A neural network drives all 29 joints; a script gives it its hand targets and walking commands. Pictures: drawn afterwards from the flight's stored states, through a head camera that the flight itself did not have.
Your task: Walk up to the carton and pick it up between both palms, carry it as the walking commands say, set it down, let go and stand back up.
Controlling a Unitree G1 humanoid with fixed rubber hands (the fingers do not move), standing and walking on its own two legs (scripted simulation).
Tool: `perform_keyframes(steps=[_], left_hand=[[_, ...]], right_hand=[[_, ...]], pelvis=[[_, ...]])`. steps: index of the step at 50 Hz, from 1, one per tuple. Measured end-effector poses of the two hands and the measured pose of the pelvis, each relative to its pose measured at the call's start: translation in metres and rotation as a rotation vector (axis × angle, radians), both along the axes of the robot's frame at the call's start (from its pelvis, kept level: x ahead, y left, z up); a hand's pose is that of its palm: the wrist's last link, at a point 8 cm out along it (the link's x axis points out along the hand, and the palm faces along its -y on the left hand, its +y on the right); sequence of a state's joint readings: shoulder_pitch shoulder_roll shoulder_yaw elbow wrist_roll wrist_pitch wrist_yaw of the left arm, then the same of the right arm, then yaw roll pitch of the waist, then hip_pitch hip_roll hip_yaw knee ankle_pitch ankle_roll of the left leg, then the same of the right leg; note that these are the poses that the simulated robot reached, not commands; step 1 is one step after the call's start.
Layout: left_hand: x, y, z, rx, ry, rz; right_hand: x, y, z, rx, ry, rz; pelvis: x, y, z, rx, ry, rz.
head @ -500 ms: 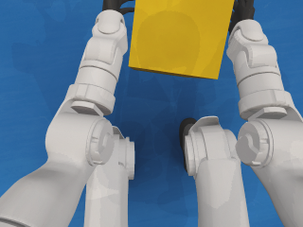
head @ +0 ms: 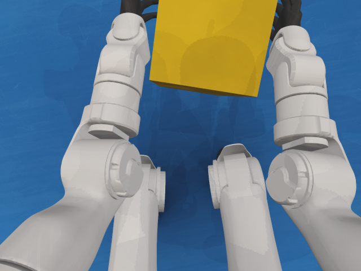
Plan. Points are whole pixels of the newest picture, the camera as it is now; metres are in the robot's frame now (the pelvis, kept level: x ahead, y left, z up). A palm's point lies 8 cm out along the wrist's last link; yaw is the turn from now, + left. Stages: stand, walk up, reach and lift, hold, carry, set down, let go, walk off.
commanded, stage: reach and lift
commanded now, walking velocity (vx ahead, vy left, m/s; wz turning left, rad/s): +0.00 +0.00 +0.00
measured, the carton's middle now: (201, 47) +0.52 -0.08 -0.20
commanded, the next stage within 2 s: none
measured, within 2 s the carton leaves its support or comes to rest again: neither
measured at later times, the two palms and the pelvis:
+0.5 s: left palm (116, 6) +0.55 +0.05 -0.05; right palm (300, 19) +0.50 -0.20 -0.06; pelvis +0.01 +0.00 +0.04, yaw +0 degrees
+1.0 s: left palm out of the picture +0.53 +0.05 +0.03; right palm (333, 12) +0.48 -0.20 +0.02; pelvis +0.00 +0.01 +0.09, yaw -1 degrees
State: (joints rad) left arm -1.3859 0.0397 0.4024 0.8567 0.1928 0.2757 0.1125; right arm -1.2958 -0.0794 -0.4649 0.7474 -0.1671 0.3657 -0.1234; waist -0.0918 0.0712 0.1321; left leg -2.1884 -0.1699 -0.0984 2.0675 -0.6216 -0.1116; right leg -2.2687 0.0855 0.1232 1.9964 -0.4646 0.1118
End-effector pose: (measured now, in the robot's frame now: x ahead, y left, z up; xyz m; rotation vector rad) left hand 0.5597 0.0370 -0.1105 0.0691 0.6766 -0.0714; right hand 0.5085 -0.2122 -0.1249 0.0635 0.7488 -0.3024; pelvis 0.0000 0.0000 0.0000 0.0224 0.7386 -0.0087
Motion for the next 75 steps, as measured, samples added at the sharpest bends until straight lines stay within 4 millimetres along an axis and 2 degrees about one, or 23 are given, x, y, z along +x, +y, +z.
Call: perform_keyframes(steps=[13, 27, 45, 75], left_hand=[[-0.003, 0.007, 0.022, -0.016, -0.008, 0.014], [-0.015, 0.010, 0.071, -0.023, -0.007, 0.020], [-0.030, 0.012, 0.124, -0.022, -0.015, 0.027], [-0.054, 0.020, 0.209, -0.030, -0.020, 0.035]], right_hand=[[-0.001, 0.006, 0.026, -0.012, -0.012, 0.001], [-0.012, 0.009, 0.076, -0.011, -0.013, -0.007], [-0.027, 0.011, 0.127, 0.001, -0.023, -0.015], [-0.051, 0.018, 0.213, 0.008, -0.033, -0.026]], pelvis=[[0.004, 0.001, 0.019, -0.001, 0.019, -0.001], [0.005, 0.005, 0.048, -0.012, 0.009, 0.003], [0.001, 0.006, 0.079, -0.011, -0.024, -0.002], [0.015, 0.009, 0.150, -0.019, -0.100, -0.011]])
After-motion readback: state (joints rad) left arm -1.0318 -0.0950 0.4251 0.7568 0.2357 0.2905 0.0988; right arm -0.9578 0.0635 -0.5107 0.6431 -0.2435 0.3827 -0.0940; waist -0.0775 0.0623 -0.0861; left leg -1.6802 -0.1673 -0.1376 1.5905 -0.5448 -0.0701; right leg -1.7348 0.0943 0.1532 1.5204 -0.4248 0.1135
